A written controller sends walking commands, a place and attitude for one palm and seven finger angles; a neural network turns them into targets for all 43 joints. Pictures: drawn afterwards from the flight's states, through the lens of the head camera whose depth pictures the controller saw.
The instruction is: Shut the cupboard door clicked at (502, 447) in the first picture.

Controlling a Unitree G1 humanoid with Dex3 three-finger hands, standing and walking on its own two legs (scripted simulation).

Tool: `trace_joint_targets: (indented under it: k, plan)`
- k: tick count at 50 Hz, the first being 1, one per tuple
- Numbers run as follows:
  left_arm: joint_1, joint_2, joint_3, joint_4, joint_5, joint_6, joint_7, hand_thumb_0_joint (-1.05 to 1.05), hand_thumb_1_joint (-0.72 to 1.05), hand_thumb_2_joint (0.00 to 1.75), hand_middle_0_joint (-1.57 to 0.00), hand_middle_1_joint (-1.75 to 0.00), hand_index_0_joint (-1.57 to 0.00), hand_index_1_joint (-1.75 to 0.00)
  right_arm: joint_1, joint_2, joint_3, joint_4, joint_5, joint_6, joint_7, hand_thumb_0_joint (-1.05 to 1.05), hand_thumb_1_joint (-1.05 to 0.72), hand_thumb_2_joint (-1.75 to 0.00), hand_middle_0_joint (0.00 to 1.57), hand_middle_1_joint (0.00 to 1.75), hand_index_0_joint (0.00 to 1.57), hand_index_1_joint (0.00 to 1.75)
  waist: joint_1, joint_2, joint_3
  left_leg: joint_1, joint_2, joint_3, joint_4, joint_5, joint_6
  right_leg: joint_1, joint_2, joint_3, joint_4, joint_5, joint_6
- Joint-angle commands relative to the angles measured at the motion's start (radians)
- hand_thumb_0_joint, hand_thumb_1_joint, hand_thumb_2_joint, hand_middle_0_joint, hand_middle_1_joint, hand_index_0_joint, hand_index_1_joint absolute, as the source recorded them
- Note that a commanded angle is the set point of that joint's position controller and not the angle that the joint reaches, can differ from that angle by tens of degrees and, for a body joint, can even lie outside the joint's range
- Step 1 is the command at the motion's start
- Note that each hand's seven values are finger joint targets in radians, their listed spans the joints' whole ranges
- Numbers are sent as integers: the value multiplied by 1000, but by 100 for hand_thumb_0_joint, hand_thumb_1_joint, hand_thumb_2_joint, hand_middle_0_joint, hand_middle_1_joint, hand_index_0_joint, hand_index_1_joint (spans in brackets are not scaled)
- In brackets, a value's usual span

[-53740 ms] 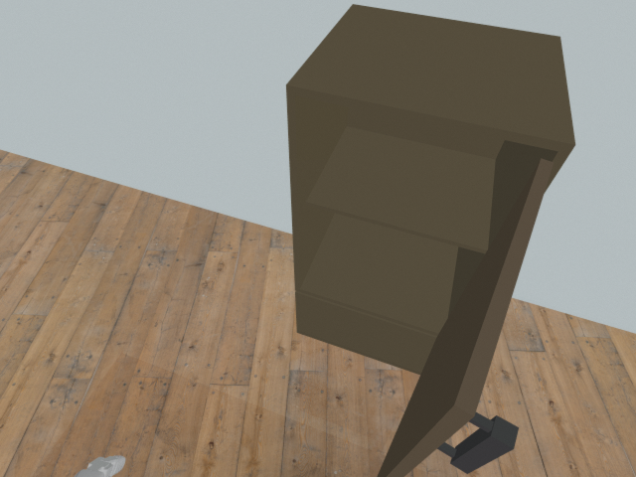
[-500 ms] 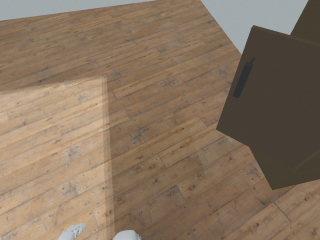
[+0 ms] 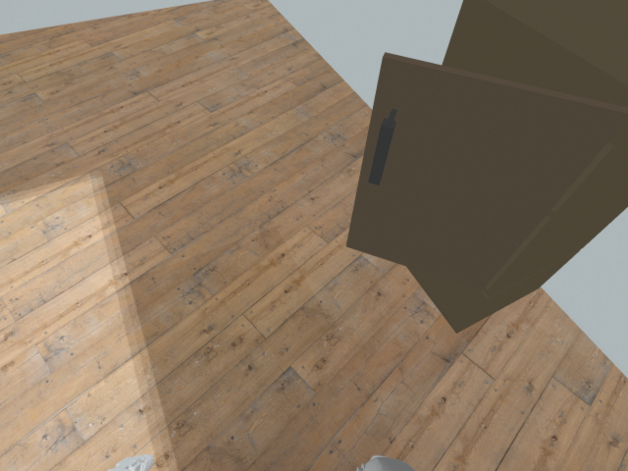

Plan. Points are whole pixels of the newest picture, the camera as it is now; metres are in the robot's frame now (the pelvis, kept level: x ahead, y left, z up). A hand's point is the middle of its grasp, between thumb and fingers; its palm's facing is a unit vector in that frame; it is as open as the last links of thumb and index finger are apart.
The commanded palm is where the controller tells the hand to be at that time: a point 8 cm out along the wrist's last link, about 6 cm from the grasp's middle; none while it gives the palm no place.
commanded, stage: turn to face it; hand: left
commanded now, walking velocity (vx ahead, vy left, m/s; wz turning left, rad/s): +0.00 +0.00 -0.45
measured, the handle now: (383, 147) +0.71 -0.09 -0.05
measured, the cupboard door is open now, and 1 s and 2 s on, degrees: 43 43 43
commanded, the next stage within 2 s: take the last steps up to it in 0.42 s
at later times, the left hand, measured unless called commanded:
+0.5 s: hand out of the picture +0.13 +0.18 -0.18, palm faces -0.16 -0.97 -0.18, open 7.4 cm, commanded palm none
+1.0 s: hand out of the picture +0.13 +0.11 -0.17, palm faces -0.25 -0.95 -0.18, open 7.4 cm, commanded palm none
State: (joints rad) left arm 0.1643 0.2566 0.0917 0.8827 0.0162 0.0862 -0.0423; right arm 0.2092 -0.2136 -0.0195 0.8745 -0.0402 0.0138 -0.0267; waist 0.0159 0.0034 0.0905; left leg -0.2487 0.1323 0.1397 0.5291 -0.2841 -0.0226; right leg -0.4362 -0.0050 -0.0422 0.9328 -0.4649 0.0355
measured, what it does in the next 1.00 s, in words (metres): steps on the spot, turning right: right foot, then left foot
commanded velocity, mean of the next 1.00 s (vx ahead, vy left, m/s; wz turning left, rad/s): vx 0.14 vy -0.04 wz -0.20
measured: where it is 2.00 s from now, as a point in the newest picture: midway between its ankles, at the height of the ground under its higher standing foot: outside the picture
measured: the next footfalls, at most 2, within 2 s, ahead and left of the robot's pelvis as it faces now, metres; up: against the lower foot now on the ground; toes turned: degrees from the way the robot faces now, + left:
right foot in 0.10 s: +0.03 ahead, -0.14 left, +0.00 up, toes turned -7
left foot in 0.42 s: +0.09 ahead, +0.10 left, +0.00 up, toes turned -7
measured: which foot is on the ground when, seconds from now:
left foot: down 0.00-0.10, up 0.12-0.40, down 0.42-0.80, up 0.82-1.00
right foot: up 0.00-0.08, down 0.10-0.44, up 0.46-0.78, down 0.80-1.00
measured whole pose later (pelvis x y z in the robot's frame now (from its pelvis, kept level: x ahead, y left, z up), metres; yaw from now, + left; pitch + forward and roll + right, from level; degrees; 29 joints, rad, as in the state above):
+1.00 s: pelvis +0.06 -0.06 +0.00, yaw -17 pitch +0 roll +0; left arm 0.30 0.16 0.05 1.05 0.02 -0.02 0.00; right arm 0.30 -0.23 -0.06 1.04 -0.04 0.02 0.00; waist -0.02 0.01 0.02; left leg -0.49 0.09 0.09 0.93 -0.35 -0.02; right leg -0.07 0.02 -0.07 0.37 -0.30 -0.04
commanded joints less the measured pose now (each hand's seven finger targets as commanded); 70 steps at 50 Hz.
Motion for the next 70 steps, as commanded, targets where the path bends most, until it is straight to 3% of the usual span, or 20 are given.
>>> trace_joint_targets:
  k: [1, 3, 5, 7, 11, 19, 21, 23, 27, 33, 37, 39, 40, 41, 47, 55, 56, 58, 62, 70]
  plan:
    - [-14, 41, 1, -91, 1, -41, -1, 0, 90, 90, -20, -30, -20, -30, 30, -234, -74, -42, 7, -6, -5, 0, -90, -90, 20, 30, 20, 30, -33, 218, -139, 102, 207, -90, -76, 408, 126, 104, 19, -57, -236, 67, -14]
    - [62, 83, 7, -63, 5, -51, 5, 0, 90, 90, -20, -30, -20, -30, 13, -224, -77, -43, 17, 0, 3, 0, -90, -90, 20, 30, 20, 30, 7, 151, -149, -10, 158, -35, 52, 288, 55, 294, 13, -46, -464, 272, -38]
    - [168, 250, 38, -27, 12, -71, 29, 0, 90, 90, -20, -30, -20, -30, -61, -110, -49, -107, 28, 2, 10, 0, -90, -90, 20, 30, 20, 30, 71, -291, -153, -361, -61, 28, 439, -362, -47, 467, -362, 436, -587, 749, -208]
    - [153, 228, 37, -20, 8, -73, 52, 0, 90, 90, -20, -30, -20, -30, -78, -118, -46, -98, 28, 13, -9, 0, -90, -90, 20, 30, 20, 30, 48, -309, -170, -436, -49, -145, 628, -325, -43, 452, -336, 456, -558, 818, -272]
    - [26, 150, 9, -54, 8, -70, 59, 0, 90, 90, -20, -30, -20, -30, -17, -111, -41, -32, 26, 19, 4, 0, -90, -90, 20, 30, 20, 30, -17, -164, -168, -295, -44, -125, 559, -147, -55, 320, -230, 255, -540, 713, -228]
    - [1, 145, 12, -28, 5, -58, 54, 0, 90, 90, -20, -30, -20, -30, 84, -83, -34, 10, 29, -2, 0, 0, -90, -90, 20, 30, 20, 30, -50, -119, -123, 30, -104, -85, -16, 59, -28, 144, -170, 291, -498, 440, -166]
    - [59, 49, -6, -39, -9, -48, 46, 0, 90, 90, -20, -30, -20, -30, 118, -208, -50, 15, 13, -22, -7, 0, -90, -90, 20, 30, 20, 30, -38, 227, -149, 169, 169, -385, -197, 202, 79, -23, 20, 140, -273, 110, -60]
    - [26, 60, -6, -49, 1, -41, 45, 0, 90, 90, -20, -30, -20, -30, 111, -238, -52, 7, 4, -19, -20, 0, -90, -90, 20, 30, 20, 30, -48, 288, -115, 65, 310, -516, -265, 262, 215, -59, 31, 100, 49, -142, -34]
    - [31, 30, -4, -5, 2, -40, 28, 0, 90, 90, -20, -30, -20, -30, 45, -158, -31, 9, 2, -22, -24, 0, -90, -90, 20, 30, 20, 30, -13, 161, -112, 69, 171, -259, -221, 347, 163, -32, -3, 75, 98, -7, -15]
    - [-52, 15, -18, -12, 11, -50, 0, 0, 90, 90, -20, -30, -20, -30, 144, -183, -55, 72, -2, -24, -11, 0, -90, -90, 20, 30, 20, 30, -76, 160, -75, 98, 199, -278, -305, -119, 160, 0, -4, -3, -150, -2, -38]
    - [48, 7, -12, 33, 12, -62, -8, 0, 90, 90, -20, -30, -20, -30, 107, -201, -66, 92, 1, -23, -4, 0, -90, -90, 20, 30, 20, 30, -25, 132, -87, -8, 167, -212, -238, -246, 121, 227, 31, -58, -433, 120, -53]
    - [153, 74, 6, 74, 15, -79, 6, 0, 90, 90, -20, -30, -20, -30, 96, -139, -54, 87, 12, -27, 4, 0, -90, -90, 20, 30, 20, 30, 28, -46, -87, -235, 54, -82, -35, -273, 52, 489, -76, 96, -632, 30, -106]
    - [227, 159, 22, 100, 18, -84, 21, 0, 90, 90, -20, -30, -20, -30, 44, -64, -34, 49, 21, -33, 11, 0, -90, -90, 20, 30, 20, 30, 67, -273, -65, -431, -82, 43, 206, -317, 1, 571, -278, 404, -755, -126, -207]
    - [263, 173, 23, 110, 7, -88, 31, 0, 90, 90, -20, -30, -20, -30, -50, -94, -35, 12, 12, -30, 15, 0, -90, -90, 20, 30, 20, 30, 101, -233, -30, -487, -73, -48, 394, -331, 8, 495, -364, 503, -801, -144, -284]
    - [131, 50, -20, 117, 7, -130, 48, 0, 90, 90, -20, -30, -20, -30, 28, -46, -39, 75, 10, -24, 35, 0, -90, -90, 20, 30, 20, 30, -33, -124, 37, -360, -25, -69, 429, -51, -9, 309, -234, 174, -756, 278, -250]
    - [157, 47, -22, 185, -1, -135, 52, 0, 90, 90, -20, -30, -20, -30, 112, -44, -33, 111, 11, -56, 26, 0, -90, -90, 20, 30, 20, 30, -87, -62, -39, 5, -98, -4, 13, 120, 21, 298, -170, 85, -531, 545, -189]
    - [174, 22, -26, 182, -5, -131, 50, 0, 90, 90, -20, -30, -20, -30, 214, -85, -41, 144, 5, -65, 19, 0, -90, -90, 20, 30, 20, 30, -117, 32, -98, 185, -61, -80, -38, 176, 41, 212, -117, 54, -356, 511, -157]
    - [203, -18, -41, 135, -5, -125, 43, 0, 90, 90, -20, -30, -20, -30, 377, -238, -69, 168, -4, -58, -3, 0, -90, -90, 20, 30, 20, 30, -146, 274, -192, 380, 325, -609, -219, 172, 235, -85, 53, -17, 127, -145, -97]
    - [106, -33, -28, 122, 12, -106, 27, 0, 90, 90, -20, -30, -20, -30, 152, -114, -39, 111, 4, -56, -11, 0, -90, -90, 20, 30, 20, 30, -61, 140, -20, 12, 240, -408, -343, -83, 193, -103, -79, 64, 212, 25, -78]
    - [183, -71, -33, 142, 14, -90, 24, 0, 90, 90, -20, -30, -20, -30, 52, -117, -51, 123, 8, -31, 6, 0, -90, -90, 20, 30, 20, 30, 14, 108, -43, -137, 116, -184, -270, -231, 143, 237, -6, -77, -303, 190, -43]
